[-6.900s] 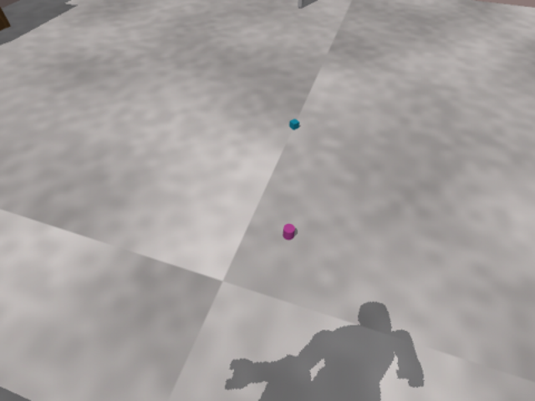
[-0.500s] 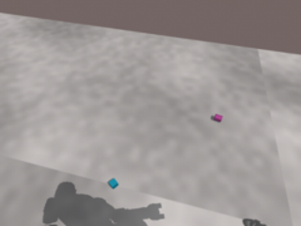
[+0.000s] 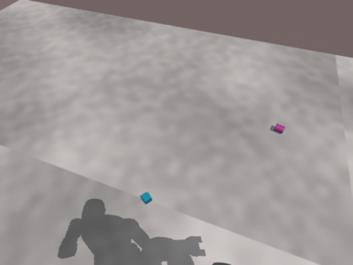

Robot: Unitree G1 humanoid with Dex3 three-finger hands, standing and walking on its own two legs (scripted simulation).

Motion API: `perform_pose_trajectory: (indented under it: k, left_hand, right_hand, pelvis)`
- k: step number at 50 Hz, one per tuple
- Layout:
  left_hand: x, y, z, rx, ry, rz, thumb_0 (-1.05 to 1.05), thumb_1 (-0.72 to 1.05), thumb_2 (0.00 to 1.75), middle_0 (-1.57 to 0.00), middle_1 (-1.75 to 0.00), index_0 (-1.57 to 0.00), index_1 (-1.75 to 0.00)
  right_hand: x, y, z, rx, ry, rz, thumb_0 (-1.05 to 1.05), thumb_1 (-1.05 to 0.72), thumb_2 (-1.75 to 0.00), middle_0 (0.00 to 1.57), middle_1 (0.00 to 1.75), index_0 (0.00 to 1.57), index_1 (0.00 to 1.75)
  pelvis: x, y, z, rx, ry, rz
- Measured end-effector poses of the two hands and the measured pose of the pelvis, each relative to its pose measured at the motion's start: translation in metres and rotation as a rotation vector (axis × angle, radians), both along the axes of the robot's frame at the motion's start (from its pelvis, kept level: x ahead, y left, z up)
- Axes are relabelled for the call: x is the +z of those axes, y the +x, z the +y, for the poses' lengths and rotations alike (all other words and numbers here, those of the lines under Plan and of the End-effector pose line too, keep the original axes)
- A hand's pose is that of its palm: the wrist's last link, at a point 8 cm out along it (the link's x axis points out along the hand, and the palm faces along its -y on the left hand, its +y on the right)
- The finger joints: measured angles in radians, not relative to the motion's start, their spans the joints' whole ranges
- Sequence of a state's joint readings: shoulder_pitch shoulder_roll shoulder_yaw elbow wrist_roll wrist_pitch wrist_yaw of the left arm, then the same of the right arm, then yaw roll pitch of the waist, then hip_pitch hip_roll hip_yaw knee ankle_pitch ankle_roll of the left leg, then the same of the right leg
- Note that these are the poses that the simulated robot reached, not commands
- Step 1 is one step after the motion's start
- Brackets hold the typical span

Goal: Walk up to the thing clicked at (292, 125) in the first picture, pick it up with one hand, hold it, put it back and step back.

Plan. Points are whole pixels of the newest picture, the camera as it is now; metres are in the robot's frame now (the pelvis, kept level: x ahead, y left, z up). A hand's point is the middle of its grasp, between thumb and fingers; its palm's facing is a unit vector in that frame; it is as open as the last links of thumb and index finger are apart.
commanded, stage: walk up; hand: left
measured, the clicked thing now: (146, 198) +0.51 +0.20 -0.74
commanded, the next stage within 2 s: none
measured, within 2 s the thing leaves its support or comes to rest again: neither
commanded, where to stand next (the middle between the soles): +0.11 -0.01 m, yaw -4 degrees
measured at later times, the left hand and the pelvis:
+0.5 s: hand (87, 252) +0.16 +0.24 -0.13, palm faces -0.03 -0.90 -0.44, open 7.3 cm; pelvis +0.00 -0.02 -0.01, yaw +0 degrees
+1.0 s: hand out of the picture +0.09 +0.24 -0.13, palm faces -0.11 -0.91 -0.39, open 7.3 cm; pelvis +0.02 -0.03 +0.00, yaw -3 degrees
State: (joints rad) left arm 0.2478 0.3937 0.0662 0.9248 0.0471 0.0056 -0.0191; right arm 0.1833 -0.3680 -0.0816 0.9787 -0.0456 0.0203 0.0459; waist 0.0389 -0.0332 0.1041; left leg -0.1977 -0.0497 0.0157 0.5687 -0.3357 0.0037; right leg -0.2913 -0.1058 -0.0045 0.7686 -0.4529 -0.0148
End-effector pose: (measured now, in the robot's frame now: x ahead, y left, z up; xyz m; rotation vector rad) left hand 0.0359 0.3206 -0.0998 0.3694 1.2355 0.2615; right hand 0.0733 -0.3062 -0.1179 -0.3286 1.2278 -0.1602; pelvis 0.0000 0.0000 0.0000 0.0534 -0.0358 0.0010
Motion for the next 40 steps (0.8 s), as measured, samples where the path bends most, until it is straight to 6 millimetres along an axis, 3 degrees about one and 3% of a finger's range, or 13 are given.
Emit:
perform_pose_trajectory:
  k: [3, 8, 13, 19, 23, 30, 35, 40]
  left_hand:
    - [-0.003, 0.002, -0.002, 0.001, -0.024, 0.037, 0.00, 0.91, 0.90, -0.21, -0.30, -0.21, -0.30]
    - [-0.001, 0.030, -0.013, -0.043, -0.051, 0.020, 0.01, 0.91, 0.90, -0.21, -0.30, -0.20, -0.30]
    - [-0.007, 0.070, -0.030, -0.064, -0.026, -0.039, 0.00, 0.91, 0.90, -0.21, -0.30, -0.21, -0.30]
    - [0.001, 0.103, -0.050, -0.110, -0.001, -0.122, 0.00, 0.91, 0.90, -0.21, -0.30, -0.21, -0.30]
    - [0.009, 0.111, -0.048, -0.124, 0.023, -0.177, 0.00, 0.90, 0.90, -0.21, -0.30, -0.21, -0.30]
    - [0.002, 0.097, -0.016, -0.085, 0.023, -0.235, 0.00, 0.90, 0.90, -0.21, -0.30, -0.21, -0.30]
    - [-0.003, 0.060, 0.005, -0.032, 0.029, -0.122, 0.00, 0.91, 0.90, -0.21, -0.30, -0.21, -0.30]
    - [-0.005, 0.024, 0.007, -0.048, 0.003, -0.007, 0.00, 0.91, 0.90, -0.21, -0.29, -0.20, -0.30]
  right_hand:
    - [0.011, -0.012, 0.002, -0.025, -0.004, -0.027, 0.01, -0.91, -0.90, 0.20, 0.30, 0.21, 0.30]
    - [0.025, -0.025, -0.015, -0.068, -0.047, -0.020, 0.01, -0.90, -0.90, 0.20, 0.30, 0.21, 0.30]
    - [0.007, -0.016, -0.040, -0.115, -0.064, 0.009, 0.01, -0.90, -0.90, 0.20, 0.30, 0.21, 0.30]
    - [-0.011, 0.012, -0.045, -0.109, -0.047, 0.000, 0.01, -0.91, -0.90, 0.20, 0.30, 0.21, 0.30]
    - [-0.015, 0.014, -0.037, -0.068, -0.028, -0.018, 0.01, -0.91, -0.90, 0.20, 0.30, 0.20, 0.30]
    - [-0.014, -0.023, -0.017, -0.020, -0.035, 0.049, 0.00, -0.91, -0.90, 0.20, 0.30, 0.21, 0.30]
    - [0.003, -0.054, -0.006, -0.052, -0.047, 0.075, 0.01, -0.91, -0.90, 0.20, 0.30, 0.21, 0.30]
    - [0.016, -0.057, -0.007, -0.055, -0.057, 0.040, 0.01, -0.90, -0.90, 0.20, 0.30, 0.21, 0.30]
  pelvis:
    - [0.005, 0.009, 0.000, -0.002, -0.009, -0.005]
    - [0.011, 0.025, -0.009, -0.015, -0.026, -0.017]
    - [-0.003, 0.034, -0.025, -0.034, -0.028, -0.031]
    - [-0.007, 0.016, -0.028, -0.026, -0.034, -0.016]
    - [-0.009, 0.005, -0.023, -0.016, -0.041, 0.000]
    - [-0.017, -0.011, -0.006, 0.020, -0.036, -0.003]
    - [-0.006, -0.018, 0.001, 0.007, -0.063, 0.000]
    - [0.002, -0.014, 0.000, -0.022, -0.060, 0.020]
